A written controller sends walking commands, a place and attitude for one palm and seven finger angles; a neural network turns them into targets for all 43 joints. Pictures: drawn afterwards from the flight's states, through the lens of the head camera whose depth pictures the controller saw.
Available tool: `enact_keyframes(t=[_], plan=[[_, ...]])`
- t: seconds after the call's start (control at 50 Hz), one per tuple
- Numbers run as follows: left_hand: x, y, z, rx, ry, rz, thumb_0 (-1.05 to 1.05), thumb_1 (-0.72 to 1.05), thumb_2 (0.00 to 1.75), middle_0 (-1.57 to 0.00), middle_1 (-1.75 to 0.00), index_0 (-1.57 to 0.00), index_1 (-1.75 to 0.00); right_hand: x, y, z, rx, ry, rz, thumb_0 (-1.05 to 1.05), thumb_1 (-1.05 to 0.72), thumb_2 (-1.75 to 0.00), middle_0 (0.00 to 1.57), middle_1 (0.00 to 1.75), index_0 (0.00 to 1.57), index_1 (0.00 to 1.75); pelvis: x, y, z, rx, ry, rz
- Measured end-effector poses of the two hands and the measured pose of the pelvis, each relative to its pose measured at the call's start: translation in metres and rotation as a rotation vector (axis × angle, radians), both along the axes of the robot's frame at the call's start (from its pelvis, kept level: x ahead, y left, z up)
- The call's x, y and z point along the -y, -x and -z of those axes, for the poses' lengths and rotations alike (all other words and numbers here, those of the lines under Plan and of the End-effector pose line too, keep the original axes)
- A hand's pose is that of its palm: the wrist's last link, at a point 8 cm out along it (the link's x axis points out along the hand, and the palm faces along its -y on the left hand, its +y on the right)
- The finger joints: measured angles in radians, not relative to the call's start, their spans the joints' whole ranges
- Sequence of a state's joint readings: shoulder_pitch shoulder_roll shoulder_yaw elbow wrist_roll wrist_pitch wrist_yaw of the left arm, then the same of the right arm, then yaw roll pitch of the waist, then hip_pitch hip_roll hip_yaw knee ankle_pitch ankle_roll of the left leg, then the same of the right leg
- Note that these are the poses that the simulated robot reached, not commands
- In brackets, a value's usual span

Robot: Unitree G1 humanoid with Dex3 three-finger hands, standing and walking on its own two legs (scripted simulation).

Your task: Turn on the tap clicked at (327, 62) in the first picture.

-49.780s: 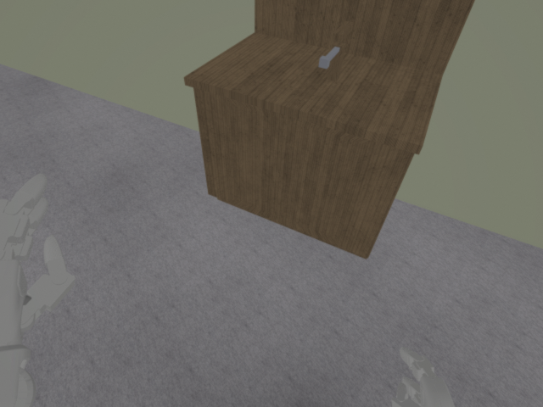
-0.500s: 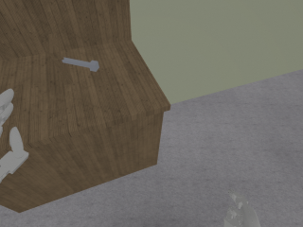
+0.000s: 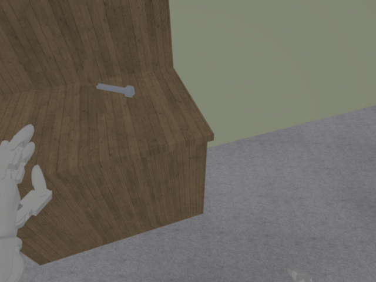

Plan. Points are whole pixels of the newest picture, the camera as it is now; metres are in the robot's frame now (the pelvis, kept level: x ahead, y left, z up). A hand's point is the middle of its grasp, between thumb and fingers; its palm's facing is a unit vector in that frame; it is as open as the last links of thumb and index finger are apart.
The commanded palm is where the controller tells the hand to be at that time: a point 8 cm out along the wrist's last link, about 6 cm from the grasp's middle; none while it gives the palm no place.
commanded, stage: stop stepping back and stand still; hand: left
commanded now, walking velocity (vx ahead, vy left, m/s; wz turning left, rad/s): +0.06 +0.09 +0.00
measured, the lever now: (129, 91) +0.69 +0.24 +0.06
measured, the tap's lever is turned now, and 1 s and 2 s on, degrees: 54 54 54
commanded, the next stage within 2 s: stand and check the lever's angle in 1.06 s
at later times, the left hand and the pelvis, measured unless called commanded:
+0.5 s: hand (37, 191) +0.22 +0.26 +0.16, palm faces +0.41 -0.84 -0.36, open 7.4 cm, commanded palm +0.17 +0.30 +0.19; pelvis +0.02 +0.02 +0.01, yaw +1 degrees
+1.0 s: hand (29, 179) +0.24 +0.29 +0.17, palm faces +0.40 -0.84 -0.36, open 7.4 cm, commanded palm +0.19 +0.32 +0.19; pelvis +0.03 +0.04 +0.01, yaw +1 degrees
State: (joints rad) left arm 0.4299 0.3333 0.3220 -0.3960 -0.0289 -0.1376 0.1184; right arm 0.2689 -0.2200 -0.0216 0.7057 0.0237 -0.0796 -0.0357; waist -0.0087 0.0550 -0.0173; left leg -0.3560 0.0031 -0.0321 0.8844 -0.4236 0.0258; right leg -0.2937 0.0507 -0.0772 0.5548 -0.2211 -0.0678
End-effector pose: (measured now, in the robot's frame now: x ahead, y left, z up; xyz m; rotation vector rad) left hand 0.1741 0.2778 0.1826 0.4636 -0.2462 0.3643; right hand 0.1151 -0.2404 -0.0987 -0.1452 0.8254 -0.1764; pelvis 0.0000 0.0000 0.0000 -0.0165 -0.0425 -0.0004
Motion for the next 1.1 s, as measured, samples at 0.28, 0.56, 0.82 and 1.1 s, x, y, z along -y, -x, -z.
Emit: enact_keyframes(t=[0.28, 0.56, 0.82, 1.1], plan=[[-0.016, 0.004, -0.004, -0.02, -0.025, -0.034, 0.02, 0.89, 0.9, -0.21, -0.3, -0.22, -0.3, 0.0, -0.037, -0.033, 0.109, 0.077, -0.022, 0.01, -0.9, -0.9, 0.2, 0.3, 0.2, 0.3, -0.006, -0.003, -0.007, -0.019, -0.022, -0.02], [-0.03, -0.013, 0.005, -0.045, 0.042, -0.036, 0.02, 0.89, 0.9, -0.21, -0.3, -0.22, -0.3, -0.035, -0.073, -0.038, 0.1, 0.05, -0.08, 0.01, -0.9, -0.9, 0.2, 0.3, 0.2, 0.3, -0.024, -0.021, -0.012, -0.024, 0.001, -0.02], [-0.046, -0.024, 0.008, -0.051, 0.067, -0.035, 0.02, 0.9, 0.9, -0.21, -0.3, -0.21, -0.3, -0.054, -0.087, -0.043, 0.101, 0.05, -0.1, 0.01, -0.9, -0.89, 0.2, 0.3, 0.2, 0.3, -0.037, -0.03, -0.013, -0.035, 0.012, -0.013], [-0.048, -0.027, 0.004, -0.048, 0.052, -0.026, 0.02, 0.9, 0.9, -0.21, -0.3, -0.21, -0.3, -0.055, -0.082, -0.039, 0.081, 0.042, -0.086, 0.01, -0.9, -0.89, 0.2, 0.3, 0.2, 0.3, -0.041, -0.031, -0.014, -0.034, 0.011, -0.011]])
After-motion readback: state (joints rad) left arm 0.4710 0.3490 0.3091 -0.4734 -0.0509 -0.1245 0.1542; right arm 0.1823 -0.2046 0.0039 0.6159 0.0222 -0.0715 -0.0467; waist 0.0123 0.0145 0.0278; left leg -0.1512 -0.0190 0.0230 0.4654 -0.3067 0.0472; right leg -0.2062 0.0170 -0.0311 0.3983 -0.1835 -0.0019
